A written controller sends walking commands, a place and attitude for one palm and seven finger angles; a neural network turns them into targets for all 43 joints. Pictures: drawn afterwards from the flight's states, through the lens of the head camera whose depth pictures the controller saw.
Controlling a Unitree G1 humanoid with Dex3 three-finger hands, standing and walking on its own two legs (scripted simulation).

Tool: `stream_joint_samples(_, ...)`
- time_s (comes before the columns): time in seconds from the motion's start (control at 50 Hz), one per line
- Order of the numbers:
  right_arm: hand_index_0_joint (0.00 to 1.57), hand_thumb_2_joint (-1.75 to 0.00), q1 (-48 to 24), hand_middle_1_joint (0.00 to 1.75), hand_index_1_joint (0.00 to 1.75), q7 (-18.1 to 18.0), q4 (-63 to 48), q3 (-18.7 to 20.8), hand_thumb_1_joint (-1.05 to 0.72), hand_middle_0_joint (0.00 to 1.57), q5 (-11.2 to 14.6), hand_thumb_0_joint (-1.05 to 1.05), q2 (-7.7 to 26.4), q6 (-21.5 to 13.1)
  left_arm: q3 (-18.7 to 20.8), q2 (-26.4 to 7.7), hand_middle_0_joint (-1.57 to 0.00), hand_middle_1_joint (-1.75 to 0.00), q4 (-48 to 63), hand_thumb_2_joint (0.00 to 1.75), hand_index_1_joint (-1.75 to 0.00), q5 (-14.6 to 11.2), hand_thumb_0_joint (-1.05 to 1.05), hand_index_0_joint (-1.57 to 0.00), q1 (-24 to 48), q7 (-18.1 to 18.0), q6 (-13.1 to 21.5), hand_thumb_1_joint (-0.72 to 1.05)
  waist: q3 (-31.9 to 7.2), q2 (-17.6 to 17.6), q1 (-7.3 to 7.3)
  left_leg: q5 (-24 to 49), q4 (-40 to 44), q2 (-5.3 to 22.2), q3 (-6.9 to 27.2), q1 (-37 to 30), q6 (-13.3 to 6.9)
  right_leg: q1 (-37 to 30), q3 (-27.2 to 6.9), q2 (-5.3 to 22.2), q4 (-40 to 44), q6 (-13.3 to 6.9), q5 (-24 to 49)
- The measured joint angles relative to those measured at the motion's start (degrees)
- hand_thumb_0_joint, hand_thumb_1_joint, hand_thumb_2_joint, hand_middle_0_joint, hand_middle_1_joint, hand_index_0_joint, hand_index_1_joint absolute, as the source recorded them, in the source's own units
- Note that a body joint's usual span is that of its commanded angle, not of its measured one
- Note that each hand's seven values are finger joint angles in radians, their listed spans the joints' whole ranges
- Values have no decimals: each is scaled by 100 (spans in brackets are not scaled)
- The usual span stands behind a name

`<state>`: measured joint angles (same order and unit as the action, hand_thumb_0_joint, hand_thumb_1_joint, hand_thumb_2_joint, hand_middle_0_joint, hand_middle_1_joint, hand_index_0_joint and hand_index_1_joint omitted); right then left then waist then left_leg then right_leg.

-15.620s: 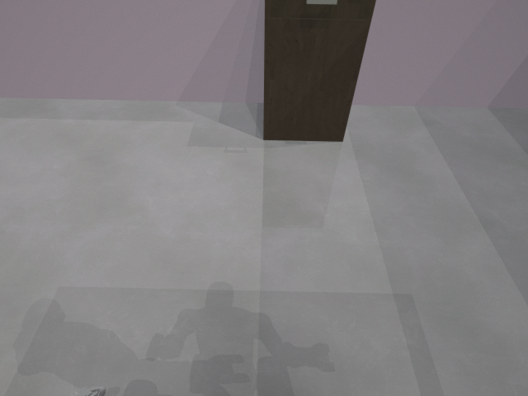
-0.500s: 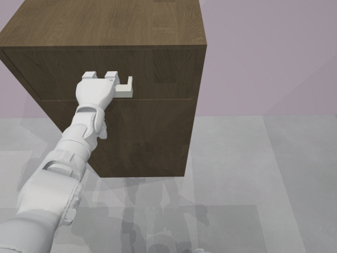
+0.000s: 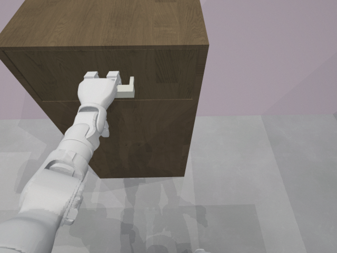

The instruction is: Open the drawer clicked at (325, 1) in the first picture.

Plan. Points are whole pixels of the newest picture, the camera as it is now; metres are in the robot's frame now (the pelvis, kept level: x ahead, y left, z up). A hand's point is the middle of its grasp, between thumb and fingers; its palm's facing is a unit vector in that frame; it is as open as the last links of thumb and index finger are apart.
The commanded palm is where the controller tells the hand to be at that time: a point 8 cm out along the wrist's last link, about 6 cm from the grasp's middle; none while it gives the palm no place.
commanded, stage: close the thumb around the handle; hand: left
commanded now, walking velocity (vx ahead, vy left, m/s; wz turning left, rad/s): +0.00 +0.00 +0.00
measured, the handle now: (109, 85) +0.53 +0.13 +0.06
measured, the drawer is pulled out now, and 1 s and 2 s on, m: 0.00 0.02 0.15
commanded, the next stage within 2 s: pull the drawer open in 0.58 s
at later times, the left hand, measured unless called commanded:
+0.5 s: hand (105, 105) +0.48 +0.15 +0.04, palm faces -0.02 -0.02 -1.00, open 5.7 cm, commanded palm +0.46 +0.15 +0.09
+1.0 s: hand (104, 112) +0.46 +0.15 +0.04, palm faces -0.01 -0.04 -1.00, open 5.7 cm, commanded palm +0.42 +0.15 +0.09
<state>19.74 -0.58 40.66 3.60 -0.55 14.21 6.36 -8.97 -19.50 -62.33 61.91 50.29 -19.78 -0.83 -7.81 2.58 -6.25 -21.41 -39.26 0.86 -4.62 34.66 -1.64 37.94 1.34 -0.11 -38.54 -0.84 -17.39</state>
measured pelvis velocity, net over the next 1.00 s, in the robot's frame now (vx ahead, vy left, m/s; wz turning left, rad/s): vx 0.02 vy -0.01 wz -0.01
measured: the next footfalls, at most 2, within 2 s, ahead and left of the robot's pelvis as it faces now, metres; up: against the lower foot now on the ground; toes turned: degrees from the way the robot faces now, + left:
none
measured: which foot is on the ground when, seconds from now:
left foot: down 0.00-1.00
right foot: down 0.00-1.00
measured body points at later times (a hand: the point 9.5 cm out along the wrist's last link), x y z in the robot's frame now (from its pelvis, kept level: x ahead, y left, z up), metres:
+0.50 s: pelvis +0.01 -0.01 +0.00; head +0.08 -0.02 +0.45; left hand +0.48 +0.15 +0.10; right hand +0.04 -0.27 -0.14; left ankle -0.04 +0.10 -0.72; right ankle +0.00 -0.11 -0.72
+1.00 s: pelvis +0.02 -0.01 +0.01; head +0.08 -0.03 +0.45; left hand +0.45 +0.15 +0.10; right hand +0.06 -0.28 -0.13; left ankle -0.04 +0.10 -0.72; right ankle +0.00 -0.11 -0.72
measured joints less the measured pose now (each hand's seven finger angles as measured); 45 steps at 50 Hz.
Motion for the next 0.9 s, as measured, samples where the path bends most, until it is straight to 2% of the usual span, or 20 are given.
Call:
stream_joint_samples(0.14,20,-90,-45,30,30,6,-28,-7,-91,20,4,1,-8,18,-17,23,-32,-123,61,43,-124,-18,0,-34,-41,25,-24,-19,2,1,25,-9,20,2,0,-43,2,-41,-2,-4,17,1,-10)
stream_joint_samples(0.5,20,-90,-96,30,30,37,-7,22,-91,20,-9,1,-20,93,-39,85,-37,-133,259,82,-133,-33,0,-39,-208,56,-54,70,-2,39,109,-17,90,17,39,-168,45,-160,32,-24,53,-37,-51)
stream_joint_samples(0.74,20,-90,-139,30,30,-26,-80,9,-91,20,7,1,9,102,113,-24,-35,-135,407,79,-135,-17,0,-38,-406,104,49,71,11,14,82,19,212,52,-5,-295,75,-246,-12,-68,134,-65,-17)
stream_joint_samples(0.9,20,-90,-113,30,30,16,-121,64,-91,20,26,1,24,153,101,47,-32,-135,907,79,-135,-52,0,-38,-845,118,17,72,-11,25,196,30,330,57,-48,-457,81,-375,-57,-83,214,-66,-13)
